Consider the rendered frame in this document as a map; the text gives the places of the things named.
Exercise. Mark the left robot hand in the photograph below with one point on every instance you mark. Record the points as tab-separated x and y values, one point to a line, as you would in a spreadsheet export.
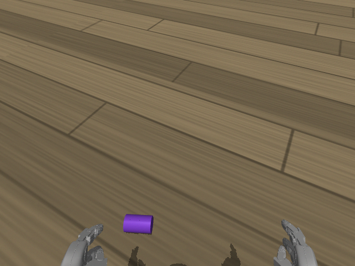
78	255

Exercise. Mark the right robot hand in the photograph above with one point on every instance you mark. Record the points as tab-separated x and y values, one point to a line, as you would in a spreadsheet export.
301	253

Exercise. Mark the can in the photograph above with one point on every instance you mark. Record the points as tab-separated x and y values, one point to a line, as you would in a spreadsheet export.
136	223

